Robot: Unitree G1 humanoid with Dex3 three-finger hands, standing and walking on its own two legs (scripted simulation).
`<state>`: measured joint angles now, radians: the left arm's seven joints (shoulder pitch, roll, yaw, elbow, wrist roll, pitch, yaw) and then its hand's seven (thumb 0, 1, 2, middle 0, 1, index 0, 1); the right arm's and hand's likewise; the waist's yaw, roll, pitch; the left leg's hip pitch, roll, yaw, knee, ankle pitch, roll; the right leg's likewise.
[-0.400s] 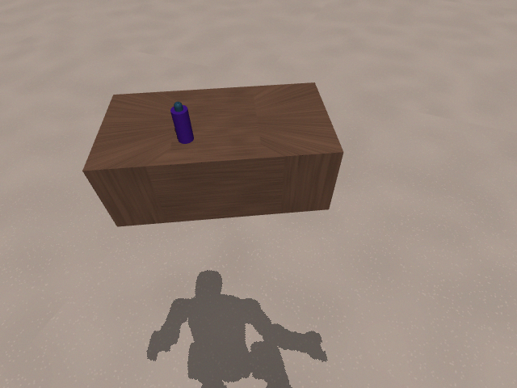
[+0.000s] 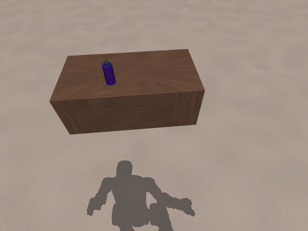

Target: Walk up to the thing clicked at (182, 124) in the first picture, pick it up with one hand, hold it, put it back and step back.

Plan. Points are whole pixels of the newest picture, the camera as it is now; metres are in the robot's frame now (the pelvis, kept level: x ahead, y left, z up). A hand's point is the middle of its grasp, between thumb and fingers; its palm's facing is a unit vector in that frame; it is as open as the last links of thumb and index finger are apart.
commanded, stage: stand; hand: left
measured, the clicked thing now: (108, 72) +1.15 +0.35 -0.30
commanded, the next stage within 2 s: walk up in 0.72 s
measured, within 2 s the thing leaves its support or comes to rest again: neither
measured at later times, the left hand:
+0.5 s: hand out of the picture +0.09 +0.25 -0.16, palm faces -0.02 -0.94 -0.34, open 7.4 cm
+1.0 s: hand out of the picture +0.06 +0.32 -0.16, palm faces +0.07 -0.92 -0.38, open 7.4 cm
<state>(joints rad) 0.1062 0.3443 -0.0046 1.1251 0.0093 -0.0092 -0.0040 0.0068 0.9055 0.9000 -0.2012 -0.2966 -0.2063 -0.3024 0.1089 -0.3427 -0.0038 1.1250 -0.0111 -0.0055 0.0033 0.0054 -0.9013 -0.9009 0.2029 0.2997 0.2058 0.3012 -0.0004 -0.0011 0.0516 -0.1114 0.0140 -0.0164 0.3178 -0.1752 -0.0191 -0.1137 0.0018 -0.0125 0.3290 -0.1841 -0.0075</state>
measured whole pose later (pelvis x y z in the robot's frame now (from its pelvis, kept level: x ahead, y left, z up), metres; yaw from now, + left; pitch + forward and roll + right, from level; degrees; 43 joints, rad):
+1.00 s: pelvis +0.06 +0.04 -0.01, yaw +4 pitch -2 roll -1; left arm 0.28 0.42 0.08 1.01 0.04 -0.05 -0.05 0.01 0.90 0.90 -0.20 -0.30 -0.21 -0.30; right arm 0.22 -0.43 -0.09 1.01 -0.04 -0.01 0.08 0.01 -0.90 -0.90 0.20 0.30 0.20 0.30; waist 0.04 0.02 0.07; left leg -0.41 0.07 -0.02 0.70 -0.37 0.00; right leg -0.01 -0.04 -0.07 0.36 -0.32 -0.01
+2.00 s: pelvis +0.47 +0.09 -0.03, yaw +6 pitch -2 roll -2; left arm 0.37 0.42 0.05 0.81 0.01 -0.06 -0.05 0.01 0.90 0.90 -0.20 -0.30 -0.21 -0.30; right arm 0.26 -0.41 -0.07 0.85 -0.03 -0.04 0.06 0.01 -0.90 -0.90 0.20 0.30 0.20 0.30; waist 0.04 0.00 0.09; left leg -0.40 0.06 0.04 0.57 -0.15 0.02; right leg -0.10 0.00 -0.10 0.57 -0.43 -0.02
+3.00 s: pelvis +0.63 +0.09 -0.02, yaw +6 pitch -3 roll +0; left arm 0.13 0.39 0.01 1.02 0.00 -0.01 0.00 0.01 0.91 0.90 -0.20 -0.30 -0.21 -0.30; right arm 0.16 -0.37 -0.02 1.03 -0.01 0.01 0.02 0.01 -0.90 -0.90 0.20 0.30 0.21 0.30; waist 0.01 -0.03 0.07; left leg -0.26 0.03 0.00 0.63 -0.31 -0.02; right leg -0.31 -0.04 -0.03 0.58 -0.21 0.02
